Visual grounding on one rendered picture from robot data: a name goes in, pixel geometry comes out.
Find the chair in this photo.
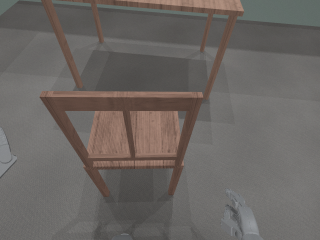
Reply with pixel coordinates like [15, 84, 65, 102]
[39, 91, 203, 197]

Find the robot right hand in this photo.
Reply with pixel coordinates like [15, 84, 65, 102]
[221, 188, 260, 240]

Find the table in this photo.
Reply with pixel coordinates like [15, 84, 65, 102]
[41, 0, 244, 100]

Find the robot left hand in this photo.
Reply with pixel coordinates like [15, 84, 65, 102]
[0, 126, 17, 178]

